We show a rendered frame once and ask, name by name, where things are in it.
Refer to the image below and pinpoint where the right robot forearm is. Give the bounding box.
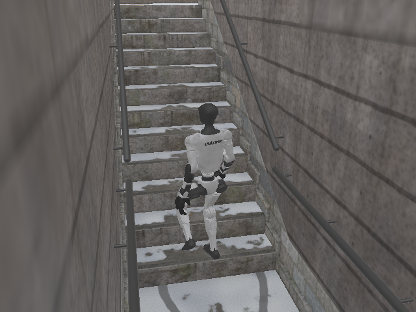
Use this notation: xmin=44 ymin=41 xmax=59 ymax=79
xmin=219 ymin=161 xmax=234 ymax=174

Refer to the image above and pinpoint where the left robot forearm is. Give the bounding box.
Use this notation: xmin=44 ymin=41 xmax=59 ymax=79
xmin=179 ymin=164 xmax=194 ymax=198

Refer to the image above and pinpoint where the right robot thigh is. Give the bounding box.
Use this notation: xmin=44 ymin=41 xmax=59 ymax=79
xmin=203 ymin=177 xmax=227 ymax=219

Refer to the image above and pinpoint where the right robot foot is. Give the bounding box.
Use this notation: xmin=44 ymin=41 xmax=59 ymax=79
xmin=203 ymin=244 xmax=220 ymax=259

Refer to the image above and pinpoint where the right robot upper arm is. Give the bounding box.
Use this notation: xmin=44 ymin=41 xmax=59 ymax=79
xmin=220 ymin=129 xmax=235 ymax=163

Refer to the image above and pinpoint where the left robot upper arm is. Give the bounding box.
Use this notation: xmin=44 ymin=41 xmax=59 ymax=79
xmin=185 ymin=133 xmax=199 ymax=173

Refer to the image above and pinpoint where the right robot hand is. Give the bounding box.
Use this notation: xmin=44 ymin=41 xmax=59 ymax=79
xmin=214 ymin=170 xmax=226 ymax=179

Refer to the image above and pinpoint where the left robot hand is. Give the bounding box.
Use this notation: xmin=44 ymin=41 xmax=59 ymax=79
xmin=175 ymin=196 xmax=190 ymax=215

